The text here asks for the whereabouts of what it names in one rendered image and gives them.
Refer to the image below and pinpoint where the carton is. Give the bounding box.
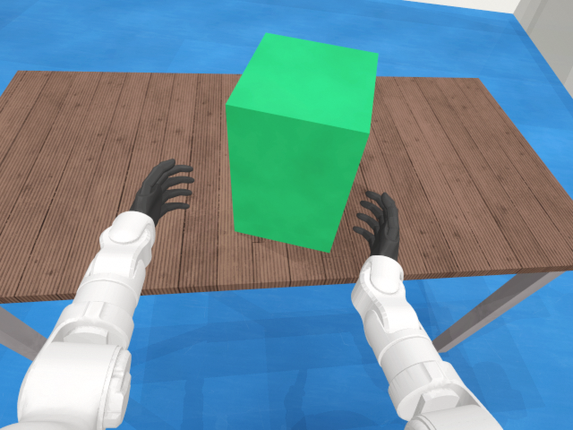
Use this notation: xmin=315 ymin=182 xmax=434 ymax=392
xmin=226 ymin=32 xmax=379 ymax=253

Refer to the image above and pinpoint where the robot left hand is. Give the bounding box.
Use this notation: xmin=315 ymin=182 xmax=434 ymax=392
xmin=129 ymin=159 xmax=194 ymax=227

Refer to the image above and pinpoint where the robot right upper arm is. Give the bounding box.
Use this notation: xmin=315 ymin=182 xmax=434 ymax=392
xmin=404 ymin=405 xmax=501 ymax=430

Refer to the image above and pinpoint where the robot left upper arm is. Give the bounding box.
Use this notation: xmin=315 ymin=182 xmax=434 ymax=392
xmin=0 ymin=341 xmax=132 ymax=430

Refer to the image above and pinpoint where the robot right hand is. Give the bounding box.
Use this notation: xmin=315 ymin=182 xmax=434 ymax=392
xmin=353 ymin=191 xmax=399 ymax=262

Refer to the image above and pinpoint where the table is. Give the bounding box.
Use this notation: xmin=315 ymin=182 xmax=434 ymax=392
xmin=0 ymin=71 xmax=573 ymax=361

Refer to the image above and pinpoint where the robot right forearm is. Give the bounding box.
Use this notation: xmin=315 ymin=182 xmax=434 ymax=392
xmin=351 ymin=255 xmax=503 ymax=430

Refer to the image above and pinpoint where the robot left forearm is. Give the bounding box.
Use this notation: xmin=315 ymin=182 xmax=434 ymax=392
xmin=17 ymin=211 xmax=156 ymax=422

